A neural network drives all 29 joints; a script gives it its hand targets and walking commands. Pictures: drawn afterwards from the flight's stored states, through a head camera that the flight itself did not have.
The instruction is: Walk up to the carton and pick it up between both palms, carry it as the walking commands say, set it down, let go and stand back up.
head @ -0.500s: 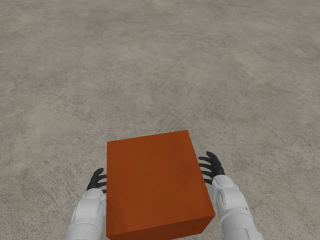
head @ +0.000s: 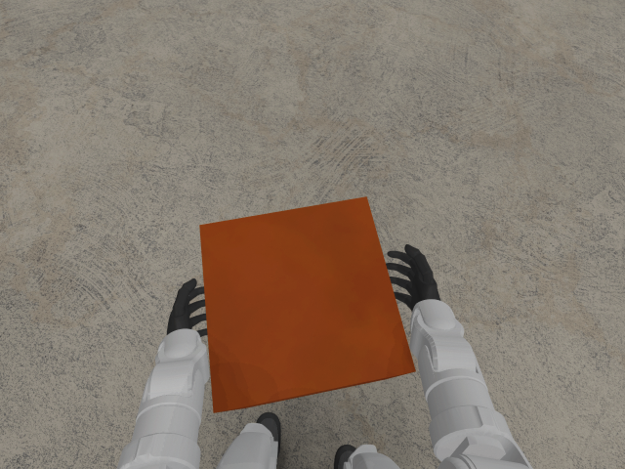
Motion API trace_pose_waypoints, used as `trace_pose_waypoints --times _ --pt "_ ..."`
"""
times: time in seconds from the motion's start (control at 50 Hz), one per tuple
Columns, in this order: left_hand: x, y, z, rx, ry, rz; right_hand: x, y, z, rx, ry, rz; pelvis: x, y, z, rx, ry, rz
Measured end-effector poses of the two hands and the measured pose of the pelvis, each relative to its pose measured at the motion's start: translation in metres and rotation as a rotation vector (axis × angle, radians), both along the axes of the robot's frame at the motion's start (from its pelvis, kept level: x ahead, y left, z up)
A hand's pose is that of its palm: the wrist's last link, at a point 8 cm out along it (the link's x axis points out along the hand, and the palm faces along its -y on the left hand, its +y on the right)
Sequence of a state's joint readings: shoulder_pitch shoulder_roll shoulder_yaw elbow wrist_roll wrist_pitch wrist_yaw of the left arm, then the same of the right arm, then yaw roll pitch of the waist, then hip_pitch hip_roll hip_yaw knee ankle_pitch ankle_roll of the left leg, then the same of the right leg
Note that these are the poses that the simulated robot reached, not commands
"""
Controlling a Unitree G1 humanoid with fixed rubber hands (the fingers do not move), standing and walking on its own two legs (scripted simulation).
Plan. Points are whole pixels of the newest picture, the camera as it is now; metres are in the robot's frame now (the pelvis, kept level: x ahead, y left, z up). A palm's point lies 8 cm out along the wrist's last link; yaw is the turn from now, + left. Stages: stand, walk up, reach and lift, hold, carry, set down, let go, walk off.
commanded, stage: set down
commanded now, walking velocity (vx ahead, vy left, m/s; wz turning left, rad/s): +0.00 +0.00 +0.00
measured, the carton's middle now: (301, 310) +0.35 +0.03 -0.17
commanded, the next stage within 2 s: none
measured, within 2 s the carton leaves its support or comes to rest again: neither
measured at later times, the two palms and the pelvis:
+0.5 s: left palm (201, 330) +0.31 +0.19 -0.19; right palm (402, 296) +0.37 -0.14 -0.14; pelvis -0.04 +0.00 -0.07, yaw -1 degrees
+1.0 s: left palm (216, 327) +0.34 +0.18 -0.28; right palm (390, 296) +0.40 -0.14 -0.23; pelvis -0.05 -0.01 -0.15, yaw -2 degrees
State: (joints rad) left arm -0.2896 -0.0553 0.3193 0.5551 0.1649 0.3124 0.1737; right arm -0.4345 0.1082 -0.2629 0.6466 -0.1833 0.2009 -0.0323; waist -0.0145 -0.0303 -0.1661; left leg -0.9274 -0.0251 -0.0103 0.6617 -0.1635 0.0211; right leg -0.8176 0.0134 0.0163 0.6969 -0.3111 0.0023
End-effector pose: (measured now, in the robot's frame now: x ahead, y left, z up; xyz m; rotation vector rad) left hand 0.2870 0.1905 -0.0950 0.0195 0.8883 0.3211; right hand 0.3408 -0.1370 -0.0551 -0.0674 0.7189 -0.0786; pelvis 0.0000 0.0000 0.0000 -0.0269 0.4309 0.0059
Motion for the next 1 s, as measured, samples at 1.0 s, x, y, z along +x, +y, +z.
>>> trace_pose_waypoints --times 1.0 --pt "0.052 -0.009 -0.181 0.001 -0.038 0.041 0.061 -0.003 -0.175 -0.020 -0.046 0.008 -0.047 -0.008 -0.150 -0.004 0.430 -0.023"
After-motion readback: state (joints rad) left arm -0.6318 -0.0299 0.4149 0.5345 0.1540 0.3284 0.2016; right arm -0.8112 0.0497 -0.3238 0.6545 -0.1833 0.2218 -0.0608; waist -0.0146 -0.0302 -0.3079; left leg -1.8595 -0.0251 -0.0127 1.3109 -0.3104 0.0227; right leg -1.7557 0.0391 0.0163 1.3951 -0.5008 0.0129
